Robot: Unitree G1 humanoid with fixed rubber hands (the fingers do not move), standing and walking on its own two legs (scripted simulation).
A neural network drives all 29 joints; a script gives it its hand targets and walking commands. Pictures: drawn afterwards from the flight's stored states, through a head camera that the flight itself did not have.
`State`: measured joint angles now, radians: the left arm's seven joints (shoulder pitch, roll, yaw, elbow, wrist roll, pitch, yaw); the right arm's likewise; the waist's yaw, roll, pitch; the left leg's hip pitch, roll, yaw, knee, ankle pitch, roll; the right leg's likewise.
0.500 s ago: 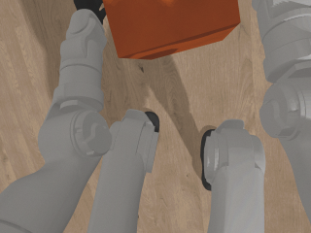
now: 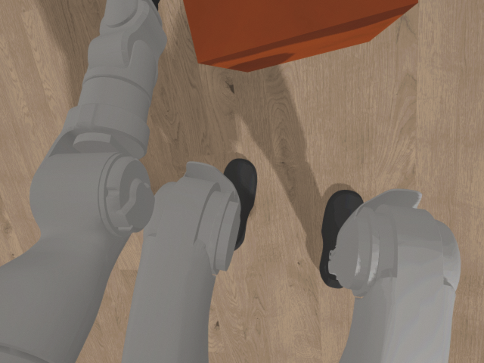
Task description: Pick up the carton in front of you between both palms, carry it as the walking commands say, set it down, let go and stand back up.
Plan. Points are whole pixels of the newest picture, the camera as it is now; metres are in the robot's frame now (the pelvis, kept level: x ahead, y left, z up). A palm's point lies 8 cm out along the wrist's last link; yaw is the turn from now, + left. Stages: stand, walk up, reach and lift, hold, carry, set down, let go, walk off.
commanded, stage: set down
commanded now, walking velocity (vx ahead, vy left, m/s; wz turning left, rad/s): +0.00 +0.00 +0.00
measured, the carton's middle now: out of the picture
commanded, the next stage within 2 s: let go in 1.00 s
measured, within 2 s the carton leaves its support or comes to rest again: neither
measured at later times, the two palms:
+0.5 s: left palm out of the picture +0.53 +0.18 -0.01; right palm out of the picture +0.62 -0.19 +0.00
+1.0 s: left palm out of the picture +0.52 +0.19 +0.14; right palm out of the picture +0.62 -0.20 +0.15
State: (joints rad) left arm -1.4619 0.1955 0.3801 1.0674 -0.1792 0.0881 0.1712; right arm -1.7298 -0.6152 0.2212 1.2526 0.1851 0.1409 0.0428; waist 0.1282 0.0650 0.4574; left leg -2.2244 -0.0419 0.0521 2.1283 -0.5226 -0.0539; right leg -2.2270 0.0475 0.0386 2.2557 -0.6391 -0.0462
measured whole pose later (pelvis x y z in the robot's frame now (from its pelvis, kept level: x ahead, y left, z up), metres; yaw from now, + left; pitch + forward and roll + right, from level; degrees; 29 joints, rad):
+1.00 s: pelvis +0.03 +0.00 +0.24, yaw -2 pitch +46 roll +4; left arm -1.09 0.02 0.45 0.58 0.00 0.28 0.18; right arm -1.49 -0.52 -0.12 1.11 -0.08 0.26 0.14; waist 0.17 -0.02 0.04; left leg -1.69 -0.04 -0.01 1.22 -0.32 -0.04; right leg -1.70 0.06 0.04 1.31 -0.41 -0.03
